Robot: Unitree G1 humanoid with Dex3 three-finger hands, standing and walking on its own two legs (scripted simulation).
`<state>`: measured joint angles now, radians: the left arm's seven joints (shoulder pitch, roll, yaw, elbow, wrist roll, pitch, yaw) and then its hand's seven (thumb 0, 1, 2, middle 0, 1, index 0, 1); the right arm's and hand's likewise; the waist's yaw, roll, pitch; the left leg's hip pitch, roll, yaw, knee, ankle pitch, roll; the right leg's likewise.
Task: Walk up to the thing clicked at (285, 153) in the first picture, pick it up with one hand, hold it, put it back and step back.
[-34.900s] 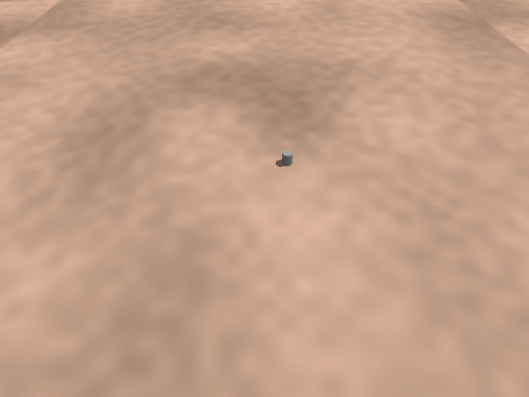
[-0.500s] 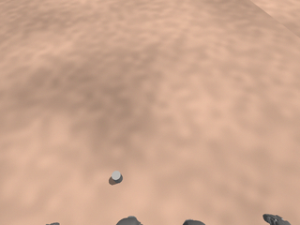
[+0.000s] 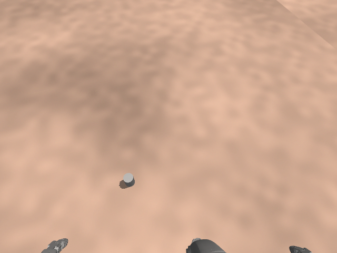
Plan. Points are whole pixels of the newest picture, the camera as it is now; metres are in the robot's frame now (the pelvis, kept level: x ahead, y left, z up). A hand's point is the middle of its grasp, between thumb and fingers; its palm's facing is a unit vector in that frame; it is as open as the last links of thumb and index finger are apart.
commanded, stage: step back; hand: left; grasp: from above
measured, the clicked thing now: (129, 179) +0.53 +0.23 -0.73
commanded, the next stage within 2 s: none
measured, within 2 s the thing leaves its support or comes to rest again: neither
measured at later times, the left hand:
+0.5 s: hand out of the picture +0.01 +0.27 -0.15, palm faces +0.01 -0.93 -0.37, open 7.4 cm
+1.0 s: hand out of the picture -0.23 +0.25 -0.15, palm faces -0.07 -0.92 -0.40, open 7.4 cm
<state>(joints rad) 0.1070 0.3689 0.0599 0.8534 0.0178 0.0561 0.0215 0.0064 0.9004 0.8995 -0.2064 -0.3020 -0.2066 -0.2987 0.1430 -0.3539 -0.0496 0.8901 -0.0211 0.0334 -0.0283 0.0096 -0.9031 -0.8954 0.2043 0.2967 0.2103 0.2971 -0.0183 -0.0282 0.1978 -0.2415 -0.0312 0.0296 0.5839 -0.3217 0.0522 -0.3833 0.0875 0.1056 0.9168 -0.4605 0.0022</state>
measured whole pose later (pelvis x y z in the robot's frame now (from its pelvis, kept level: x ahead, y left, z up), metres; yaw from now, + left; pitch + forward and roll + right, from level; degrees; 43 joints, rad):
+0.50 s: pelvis -0.13 +0.01 -0.01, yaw +2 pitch -4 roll +1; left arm 0.09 0.38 0.07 0.74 0.03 0.06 0.01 0.01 0.90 0.90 -0.21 -0.30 -0.21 -0.30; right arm 0.15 -0.38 -0.05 0.90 -0.02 0.03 -0.02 0.01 -0.91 -0.90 0.20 0.30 0.21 0.30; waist 0.01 -0.05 0.21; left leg -0.22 -0.06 -0.03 0.65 -0.36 0.01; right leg -0.42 -0.02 0.03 0.65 -0.16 -0.01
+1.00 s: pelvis -0.30 -0.02 -0.02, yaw -3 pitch -4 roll -1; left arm 0.24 0.36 0.08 0.87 0.05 0.06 -0.03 0.01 0.90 0.90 -0.20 -0.30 -0.21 -0.30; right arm 0.10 -0.41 -0.07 0.82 -0.02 0.06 -0.02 0.01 -0.90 -0.90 0.20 0.30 0.21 0.30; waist 0.01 0.06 0.16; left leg -0.50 0.04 -0.07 0.76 -0.34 0.00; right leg -0.23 0.04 0.02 0.70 -0.39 -0.01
